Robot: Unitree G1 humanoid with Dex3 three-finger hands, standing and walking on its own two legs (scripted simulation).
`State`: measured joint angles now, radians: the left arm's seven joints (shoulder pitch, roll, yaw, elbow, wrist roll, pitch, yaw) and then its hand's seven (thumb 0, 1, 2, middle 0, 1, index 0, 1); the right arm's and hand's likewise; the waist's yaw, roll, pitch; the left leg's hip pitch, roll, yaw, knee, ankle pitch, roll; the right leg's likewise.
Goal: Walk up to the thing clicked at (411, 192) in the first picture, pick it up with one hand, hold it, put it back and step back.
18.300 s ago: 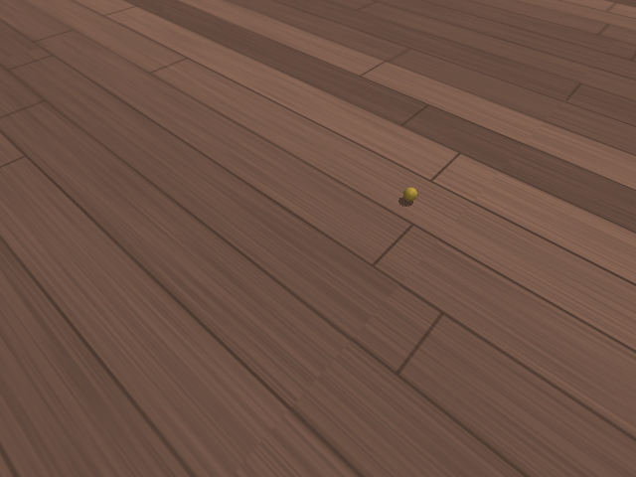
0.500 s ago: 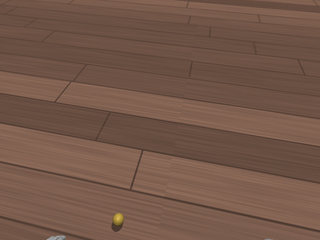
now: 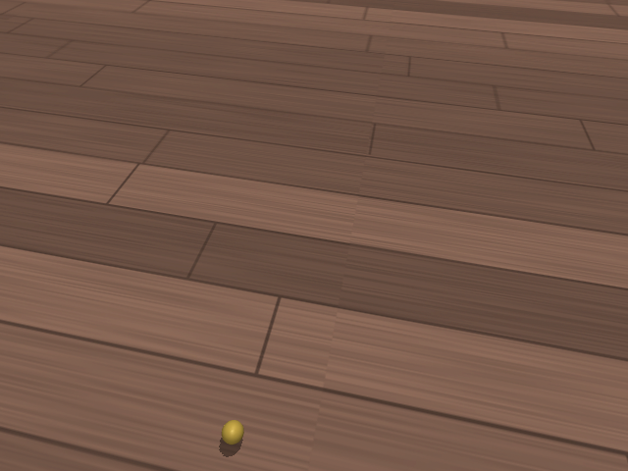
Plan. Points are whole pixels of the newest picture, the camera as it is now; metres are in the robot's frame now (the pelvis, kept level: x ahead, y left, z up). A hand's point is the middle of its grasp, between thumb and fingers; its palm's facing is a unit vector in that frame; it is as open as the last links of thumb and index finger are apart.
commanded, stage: stand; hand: left
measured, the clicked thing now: (232, 432) +0.35 +0.24 -0.75
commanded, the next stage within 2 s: walk up in 0.76 s
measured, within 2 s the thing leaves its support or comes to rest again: neither
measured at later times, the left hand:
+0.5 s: hand out of the picture +0.08 +0.25 -0.15, palm faces -0.03 -0.94 -0.35, open 7.4 cm
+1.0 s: hand out of the picture +0.08 +0.28 -0.17, palm faces -0.04 -0.92 -0.40, open 7.4 cm
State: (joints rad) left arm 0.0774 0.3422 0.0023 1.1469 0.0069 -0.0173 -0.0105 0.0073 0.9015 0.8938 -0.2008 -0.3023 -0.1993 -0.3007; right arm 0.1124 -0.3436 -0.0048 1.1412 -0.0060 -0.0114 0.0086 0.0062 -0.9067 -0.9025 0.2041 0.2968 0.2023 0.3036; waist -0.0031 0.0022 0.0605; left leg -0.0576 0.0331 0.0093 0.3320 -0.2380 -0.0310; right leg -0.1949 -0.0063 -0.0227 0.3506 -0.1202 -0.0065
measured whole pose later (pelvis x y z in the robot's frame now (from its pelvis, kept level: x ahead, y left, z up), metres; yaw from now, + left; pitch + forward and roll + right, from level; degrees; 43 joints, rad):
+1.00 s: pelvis -0.05 +0.02 -0.02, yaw +0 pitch -1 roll +1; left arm 0.02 0.37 0.04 0.98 0.03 0.03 0.02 0.01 0.90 0.89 -0.20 -0.30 -0.20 -0.30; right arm 0.06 -0.40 -0.05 1.01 0.01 0.05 0.00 0.00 -0.91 -0.90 0.20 0.30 0.20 0.30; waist 0.00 -0.01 0.18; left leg -0.32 -0.03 -0.02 0.85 -0.51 0.03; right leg -0.37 -0.05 0.00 0.52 -0.13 0.00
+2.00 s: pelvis -0.31 +0.02 -0.02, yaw -3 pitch -2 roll -1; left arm 0.20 0.40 0.08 0.85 0.02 0.06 -0.02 0.01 0.90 0.89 -0.20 -0.30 -0.20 -0.30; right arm 0.18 -0.35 -0.04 0.87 -0.04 -0.01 -0.01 0.01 -0.90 -0.90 0.21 0.30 0.21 0.30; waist 0.01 -0.04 0.14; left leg -0.28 0.03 0.00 0.60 -0.28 0.01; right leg -0.34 0.05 0.11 0.93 -0.49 0.01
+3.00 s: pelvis -0.31 +0.02 -0.01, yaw -1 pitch -3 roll +0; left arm 0.08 0.36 0.03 1.05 0.00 -0.02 0.00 0.01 0.90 0.89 -0.20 -0.30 -0.20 -0.30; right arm 0.10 -0.34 -0.02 1.06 -0.01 -0.02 0.01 0.01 -0.91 -0.90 0.20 0.30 0.20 0.30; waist 0.01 -0.01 0.07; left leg -0.18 -0.01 -0.05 0.48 -0.25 0.00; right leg -0.11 -0.02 -0.02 0.44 -0.28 0.02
